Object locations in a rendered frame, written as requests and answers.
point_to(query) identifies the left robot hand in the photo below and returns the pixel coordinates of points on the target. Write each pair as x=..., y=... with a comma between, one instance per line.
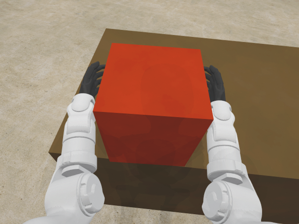
x=90, y=82

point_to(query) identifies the pedestal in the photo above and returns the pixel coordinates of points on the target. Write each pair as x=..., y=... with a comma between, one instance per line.
x=261, y=83

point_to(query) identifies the left robot upper arm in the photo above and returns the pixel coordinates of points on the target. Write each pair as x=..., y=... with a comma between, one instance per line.
x=72, y=200

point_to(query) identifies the carton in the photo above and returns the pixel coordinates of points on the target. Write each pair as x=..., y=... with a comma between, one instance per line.
x=153, y=105

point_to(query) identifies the left robot forearm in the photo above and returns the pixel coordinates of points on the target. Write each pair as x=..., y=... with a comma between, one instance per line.
x=78, y=150

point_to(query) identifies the right robot hand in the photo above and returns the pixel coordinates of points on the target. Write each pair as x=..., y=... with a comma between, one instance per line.
x=216, y=88

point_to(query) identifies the right robot forearm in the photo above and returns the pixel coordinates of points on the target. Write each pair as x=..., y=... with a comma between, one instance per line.
x=223, y=148

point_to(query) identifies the right robot upper arm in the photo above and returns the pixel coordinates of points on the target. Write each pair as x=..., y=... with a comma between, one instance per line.
x=228, y=203

